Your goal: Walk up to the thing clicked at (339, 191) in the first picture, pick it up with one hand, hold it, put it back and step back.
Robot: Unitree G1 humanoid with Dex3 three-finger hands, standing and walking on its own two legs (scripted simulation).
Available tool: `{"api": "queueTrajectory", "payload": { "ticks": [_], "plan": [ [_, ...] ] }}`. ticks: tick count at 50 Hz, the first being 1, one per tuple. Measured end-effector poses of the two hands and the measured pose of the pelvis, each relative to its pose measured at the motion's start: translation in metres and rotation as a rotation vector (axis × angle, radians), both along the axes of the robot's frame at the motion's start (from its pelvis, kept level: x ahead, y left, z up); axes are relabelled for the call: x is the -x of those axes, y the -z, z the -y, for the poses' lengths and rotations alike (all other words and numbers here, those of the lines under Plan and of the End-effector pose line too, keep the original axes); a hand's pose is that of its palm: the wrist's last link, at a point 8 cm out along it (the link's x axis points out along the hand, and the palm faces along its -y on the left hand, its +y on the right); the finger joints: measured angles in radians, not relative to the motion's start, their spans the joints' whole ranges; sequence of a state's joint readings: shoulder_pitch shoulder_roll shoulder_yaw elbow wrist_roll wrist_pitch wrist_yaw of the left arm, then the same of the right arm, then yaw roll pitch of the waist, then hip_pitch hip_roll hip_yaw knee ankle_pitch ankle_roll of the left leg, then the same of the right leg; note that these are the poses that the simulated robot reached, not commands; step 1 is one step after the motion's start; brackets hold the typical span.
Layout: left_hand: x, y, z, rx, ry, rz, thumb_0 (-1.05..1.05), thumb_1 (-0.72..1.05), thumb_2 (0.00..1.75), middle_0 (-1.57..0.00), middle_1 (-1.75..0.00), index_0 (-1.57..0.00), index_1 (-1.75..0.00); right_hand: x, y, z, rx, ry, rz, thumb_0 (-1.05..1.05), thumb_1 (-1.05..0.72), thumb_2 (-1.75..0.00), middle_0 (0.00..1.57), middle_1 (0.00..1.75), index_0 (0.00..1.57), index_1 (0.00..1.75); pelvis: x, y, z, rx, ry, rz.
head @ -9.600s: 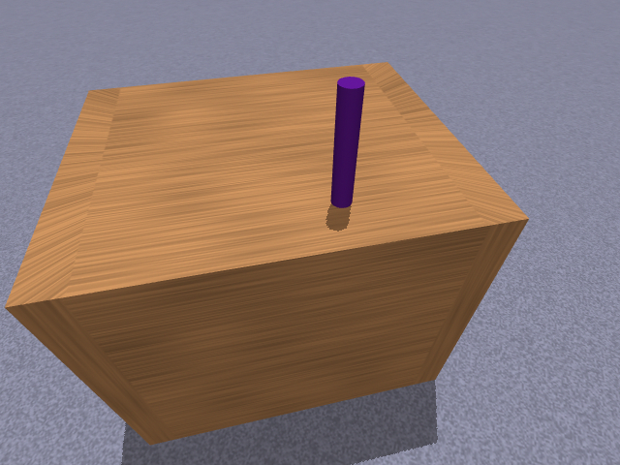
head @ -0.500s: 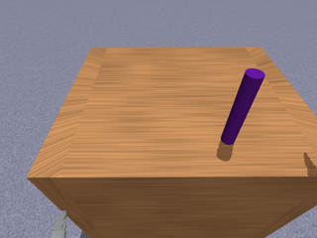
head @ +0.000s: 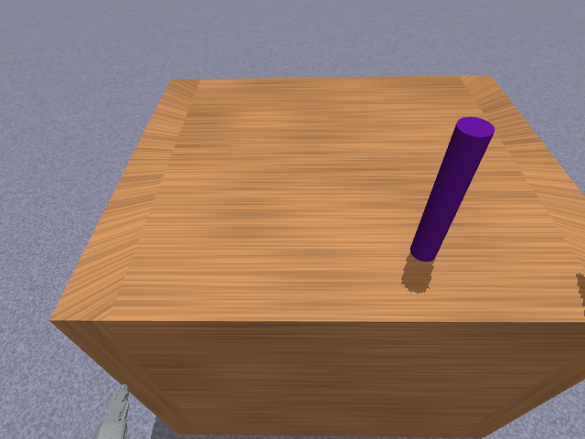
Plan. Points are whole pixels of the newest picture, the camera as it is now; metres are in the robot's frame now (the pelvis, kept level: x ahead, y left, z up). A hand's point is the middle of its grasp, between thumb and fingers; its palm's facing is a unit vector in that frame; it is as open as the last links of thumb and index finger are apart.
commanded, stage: go down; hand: right
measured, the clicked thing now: (444, 200) +0.45 -0.20 +0.11
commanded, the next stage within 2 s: approach in 0.94 s
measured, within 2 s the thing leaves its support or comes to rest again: neither
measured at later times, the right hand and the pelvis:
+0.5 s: hand out of the picture +0.36 -0.38 +0.18, palm faces +0.19 +0.98 +0.00, open 17.4 cm; pelvis +0.00 +0.00 +0.00, yaw +0 degrees
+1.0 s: hand out of the picture +0.36 -0.38 +0.18, palm faces +0.20 +0.98 +0.00, open 17.6 cm; pelvis +0.00 +0.00 +0.00, yaw +0 degrees
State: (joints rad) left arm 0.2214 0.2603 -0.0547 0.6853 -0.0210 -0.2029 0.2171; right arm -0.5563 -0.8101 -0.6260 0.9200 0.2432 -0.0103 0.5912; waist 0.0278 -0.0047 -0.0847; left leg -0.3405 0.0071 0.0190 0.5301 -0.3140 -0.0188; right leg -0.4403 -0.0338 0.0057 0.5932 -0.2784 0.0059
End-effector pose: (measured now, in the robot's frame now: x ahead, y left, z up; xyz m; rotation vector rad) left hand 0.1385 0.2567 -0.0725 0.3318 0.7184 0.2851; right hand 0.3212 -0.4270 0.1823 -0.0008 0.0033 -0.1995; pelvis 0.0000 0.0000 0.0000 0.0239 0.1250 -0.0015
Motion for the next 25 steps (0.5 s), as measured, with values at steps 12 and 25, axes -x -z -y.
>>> {"api": "queueTrajectory", "payload": {
  "ticks": [12, 25],
  "plan": [
    [-0.003, -0.001, 0.000, -0.008, 0.003, 0.008, -0.01, -0.53, 0.05, -0.05, -0.05, -0.06, -0.05, -0.007, -0.007, 0.006, 0.008, 0.004, 0.004, -0.02, 0.54, -0.05, 0.06, 0.05, 0.05, 0.05, -0.002, 0.001, 0.001, -0.001, 0.001, -0.014],
    [0.002, -0.002, 0.005, 0.003, 0.007, 0.017, -0.01, -0.53, 0.06, -0.05, -0.05, -0.06, -0.05, -0.013, -0.001, 0.002, -0.004, -0.010, -0.004, -0.02, 0.52, -0.05, 0.06, 0.05, 0.05, 0.05, 0.001, 0.002, 0.002, -0.005, -0.002, -0.019]
  ]
}}
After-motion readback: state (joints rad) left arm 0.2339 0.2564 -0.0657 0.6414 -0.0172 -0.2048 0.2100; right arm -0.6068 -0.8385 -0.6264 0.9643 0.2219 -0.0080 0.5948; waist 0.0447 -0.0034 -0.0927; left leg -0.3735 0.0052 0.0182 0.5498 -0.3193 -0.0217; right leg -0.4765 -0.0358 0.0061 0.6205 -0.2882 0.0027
